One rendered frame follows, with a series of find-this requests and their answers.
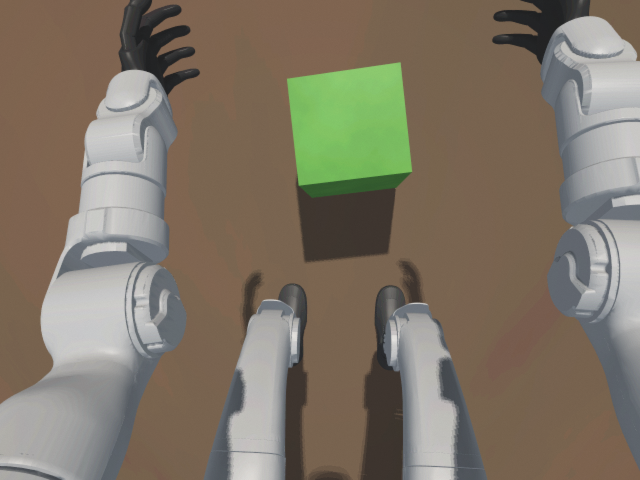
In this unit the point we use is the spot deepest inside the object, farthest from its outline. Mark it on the right robot forearm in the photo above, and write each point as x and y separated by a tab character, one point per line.
592	80

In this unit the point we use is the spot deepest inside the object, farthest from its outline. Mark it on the carton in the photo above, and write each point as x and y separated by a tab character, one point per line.
350	130

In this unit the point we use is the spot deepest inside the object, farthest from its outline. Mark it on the robot left thigh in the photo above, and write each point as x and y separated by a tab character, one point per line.
250	440

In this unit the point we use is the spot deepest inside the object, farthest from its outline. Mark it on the left robot upper arm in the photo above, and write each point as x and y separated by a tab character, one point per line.
106	329

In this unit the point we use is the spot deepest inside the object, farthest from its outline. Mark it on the left robot forearm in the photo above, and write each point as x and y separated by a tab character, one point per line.
124	179

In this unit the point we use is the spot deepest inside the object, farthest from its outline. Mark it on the robot right thigh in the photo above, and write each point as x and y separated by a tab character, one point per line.
439	442

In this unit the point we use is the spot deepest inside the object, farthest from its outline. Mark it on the right robot hand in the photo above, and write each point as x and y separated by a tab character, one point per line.
554	14

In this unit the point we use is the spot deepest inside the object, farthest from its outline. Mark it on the left robot hand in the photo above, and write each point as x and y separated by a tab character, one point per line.
139	50

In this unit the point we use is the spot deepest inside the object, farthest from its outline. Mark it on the robot thigh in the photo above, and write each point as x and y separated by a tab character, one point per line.
250	440
439	442

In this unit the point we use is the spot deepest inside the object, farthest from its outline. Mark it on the right robot upper arm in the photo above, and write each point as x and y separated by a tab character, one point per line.
595	277

